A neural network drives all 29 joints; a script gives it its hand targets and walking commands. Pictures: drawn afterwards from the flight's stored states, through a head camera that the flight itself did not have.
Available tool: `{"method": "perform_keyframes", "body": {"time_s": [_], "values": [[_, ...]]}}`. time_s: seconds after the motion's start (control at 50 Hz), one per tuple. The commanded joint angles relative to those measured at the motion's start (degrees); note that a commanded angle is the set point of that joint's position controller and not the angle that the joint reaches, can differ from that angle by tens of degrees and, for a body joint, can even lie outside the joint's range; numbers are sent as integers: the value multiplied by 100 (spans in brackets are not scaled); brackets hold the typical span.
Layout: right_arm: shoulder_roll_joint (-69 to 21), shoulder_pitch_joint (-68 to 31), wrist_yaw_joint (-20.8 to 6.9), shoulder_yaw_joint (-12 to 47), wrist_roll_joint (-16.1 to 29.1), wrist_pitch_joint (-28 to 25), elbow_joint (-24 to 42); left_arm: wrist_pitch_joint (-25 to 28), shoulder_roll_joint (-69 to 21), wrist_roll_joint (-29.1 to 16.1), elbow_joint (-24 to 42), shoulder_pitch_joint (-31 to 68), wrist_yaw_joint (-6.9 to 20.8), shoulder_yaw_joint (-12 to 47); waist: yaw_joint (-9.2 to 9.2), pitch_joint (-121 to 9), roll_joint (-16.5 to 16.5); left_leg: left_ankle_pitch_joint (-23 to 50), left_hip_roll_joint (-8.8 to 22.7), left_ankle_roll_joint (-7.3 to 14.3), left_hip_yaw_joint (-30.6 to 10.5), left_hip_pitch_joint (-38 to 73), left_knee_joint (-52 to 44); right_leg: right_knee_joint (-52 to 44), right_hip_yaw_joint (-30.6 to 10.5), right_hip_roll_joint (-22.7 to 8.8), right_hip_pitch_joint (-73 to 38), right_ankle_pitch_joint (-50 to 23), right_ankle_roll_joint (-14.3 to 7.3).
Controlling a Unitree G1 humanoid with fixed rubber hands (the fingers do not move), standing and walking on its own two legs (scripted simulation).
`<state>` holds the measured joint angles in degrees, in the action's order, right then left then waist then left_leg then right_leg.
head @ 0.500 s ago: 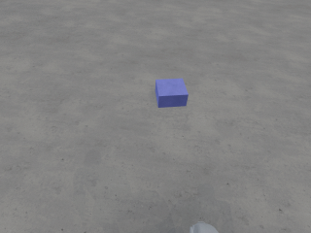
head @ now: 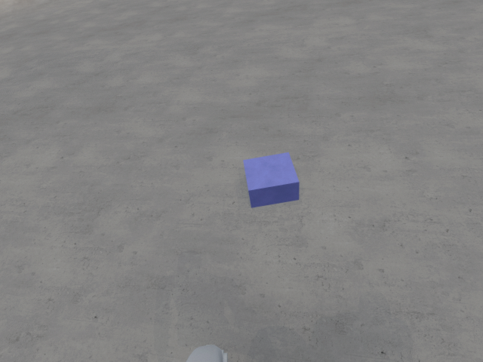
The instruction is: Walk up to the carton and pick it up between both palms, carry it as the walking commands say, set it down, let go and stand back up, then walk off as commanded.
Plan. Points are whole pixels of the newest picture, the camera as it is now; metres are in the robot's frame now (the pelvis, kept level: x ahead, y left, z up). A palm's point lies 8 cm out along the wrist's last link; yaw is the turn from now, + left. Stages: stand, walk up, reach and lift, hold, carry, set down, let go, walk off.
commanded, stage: walk up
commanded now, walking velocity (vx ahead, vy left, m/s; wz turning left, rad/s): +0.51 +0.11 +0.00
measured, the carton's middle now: (270, 179) +1.21 +0.04 -0.72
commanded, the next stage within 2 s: none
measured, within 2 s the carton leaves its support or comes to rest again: neither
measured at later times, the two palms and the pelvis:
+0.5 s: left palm (130, 360) +0.17 +0.29 -0.16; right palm (343, 270) +0.36 -0.15 -0.15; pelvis +0.27 +0.08 -0.02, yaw +1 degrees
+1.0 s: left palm (197, 190) +0.62 +0.23 -0.15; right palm (372, 230) +0.48 -0.25 -0.18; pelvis +0.53 -0.01 -0.03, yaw +2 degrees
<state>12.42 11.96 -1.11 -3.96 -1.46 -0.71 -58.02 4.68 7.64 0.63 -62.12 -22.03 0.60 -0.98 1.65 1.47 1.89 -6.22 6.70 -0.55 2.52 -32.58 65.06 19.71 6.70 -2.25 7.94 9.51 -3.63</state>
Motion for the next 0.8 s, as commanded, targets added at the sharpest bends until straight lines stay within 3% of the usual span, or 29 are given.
{"method": "perform_keyframes", "body": {"time_s": [0.0,0.08,0.1,0.12,0.14,0.16,0.18,0.22,0.24,0.3,0.32,0.34,0.36,0.38,0.4,0.42,0.44,0.48,0.5,0.52,0.54,0.56,0.58,0.6,0.62,0.66,0.7,0.72,0.78], "values": [[0,369,-109,31,-5,117,143,69,731,-63,112,-567,-55,-154,-53,988,-1311,545,142,-134,-77,-572,-158,-1551,-1202,-1256,763,1006,573],[175,-304,-190,-43,-36,147,400,148,915,-1,123,-817,-114,-186,70,971,-1072,925,167,-194,-154,-1327,-362,-1504,-1230,-1466,-295,415,396],[86,-290,-227,2,-33,107,334,159,844,11,190,-758,-70,-118,-62,909,-1228,995,97,-192,-41,-1202,-559,-1430,-953,-1325,-145,148,449],[184,-331,-215,-59,-86,75,314,138,914,-106,129,-1107,-143,-158,165,484,-999,1027,-20,-171,40,-1070,-606,-1508,-907,-1249,-611,171,560],[114,-378,-202,-26,-21,101,323,154,773,-58,61,-1182,-158,-146,86,355,-969,784,33,-258,-66,-1044,-892,-1346,-863,-1292,-1089,-151,350],[-118,-707,-194,11,-4,53,364,155,467,-11,64,-1051,-147,-88,25,533,-1326,723,-15,-190,100,-948,-1175,-1245,-653,-1126,-920,-462,272],[-35,-1238,-182,0,-88,23,486,166,504,-24,83,-1120,-200,-71,142,917,-948,800,-32,-235,158,-707,-1673,-1425,-682,-1188,-444,-293,2],[-181,-1485,-184,56,13,15,419,172,638,4,-58,-1387,-238,-187,408,886,-1211,626,-47,-288,494,-891,-2183,-1433,-493,-1290,-1043,-569,-70],[43,-1617,-168,18,-18,-6,547,213,699,14,-20,-1174,-245,-187,296,828,-1100,661,-65,-218,270,-928,-2337,-1305,-763,-1528,-1319,-1002,-217],[-29,-1651,-96,123,-27,-198,528,103,661,82,-264,-1495,-229,-220,322,577,-1658,-299,-307,1,701,142,-3155,-853,-136,-1044,-1342,-1785,-237],[106,-1255,-70,10,-17,-246,505,110,792,109,-293,-1434,-248,-251,93,499,-1313,-777,-510,129,679,428,-3454,-271,-343,-1256,-1535,-3101,-190],[167,-904,-10,-29,-23,-297,261,86,758,73,-342,-1591,-277,-299,102,125,-1217,-838,-627,169,867,1069,-3575,352,-262,-1329,-1459,-3976,-215],[288,-15,30,-72,-68,-378,48,39,839,70,-370,-1558,-279,-322,-341,-335,-1038,-398,-610,264,808,2084,-3872,1594,-82,-1118,-1126,-4020,-94],[589,1111,94,-185,-37,-447,-215,5,741,8,-287,-1394,-249,-270,-797,-1315,-725,-93,338,578,-143,3971,-3658,2869,62,-898,109,-2554,126],[1351,1713,161,-345,-180,-433,-267,23,444,30,-35,-1424,-201,-348,-846,-1592,678,477,2224,1018,-2640,5363,-4081,4616,-118,-19,2213,1807,207],[1630,2030,255,-381,63,-295,-438,2,532,125,37,-977,-174,-372,-886,-1193,599,1164,2523,1066,-3302,4681,-4599,5253,-1005,-130,2581,2035,245],[1324,1635,239,-298,113,-326,-410,0,451,21,81,-887,-172,-365,-667,-1205,45,1353,2477,1114,-2757,4090,-4463,5370,-1089,-327,2503,1359,279],[630,874,201,-72,38,-333,-280,32,338,-64,112,-138,-109,-288,-465,-212,246,946,1504,969,-1717,3244,-4926,5397,-785,-425,2764,777,292],[393,502,172,-38,-27,-355,-163,-60,168,18,35,-329,-44,-300,-210,116,377,800,1293,844,-1255,2565,-5145,5306,-802,-565,2582,473,265],[397,417,156,-22,-47,-409,-103,-139,93,59,21,-475,-29,-245,-108,350,495,842,1262,799,-1084,2092,-5246,5096,-723,-615,2288,441,262],[323,600,167,33,7,-429,-258,-266,165,50,86,-443,29,-280,-20,378,775,363,952,530,-709,1758,-5281,4742,-732,-653,2144,243,302],[514,854,170,17,45,-457,-295,-329,298,69,177,-242,81,-326,-181,281,1041,19,1012,558,-724,2127,-5430,4666,-567,-545,2425,91,387],[261,812,197,86,18,-483,-255,-383,237,115,230,-112,136,-269,-61,576,853,920,937,604,-526,2148,-5417,4250,-417,-563,2684,-11,505],[293,1228,215,71,48,-483,-413,-403,309,128,168,-36,119,-295,-214,216,790,1402,889,489,-374,2515,-5215,4270,-362,-464,2713,-50,517],[312,1103,187,59,57,-474,-270,-389,281,83,263,64,142,-262,-95,317,806,1303,865,503,-150,2345,-5318,3865,-287,-490,2684,-155,555],[440,1216,199,84,-13,-430,-315,-452,386,144,633,1007,237,-241,-220,673,782,156,1044,616,-234,1980,-5615,3454,-351,-615,2630,-347,629],[414,999,212,88,46,-447,-282,-394,325,103,795,1210,353,-173,-59,928,747,349,815,484,143,1895,-5748,2464,-135,-433,2646,-993,597],[516,1229,234,40,37,-449,-309,-403,294,101,929,1732,389,-167,-436,954,930,364,892,543,-34,2344,-5648,2148,-32,-540,2718,-896,643],[861,1203,261,-106,-1,-465,-269,-332,527,45,1013,1833,318,-229,-466,615,871,659,981,616,112,2961,-5506,1073,21,-442,2158,-602,584]]}}
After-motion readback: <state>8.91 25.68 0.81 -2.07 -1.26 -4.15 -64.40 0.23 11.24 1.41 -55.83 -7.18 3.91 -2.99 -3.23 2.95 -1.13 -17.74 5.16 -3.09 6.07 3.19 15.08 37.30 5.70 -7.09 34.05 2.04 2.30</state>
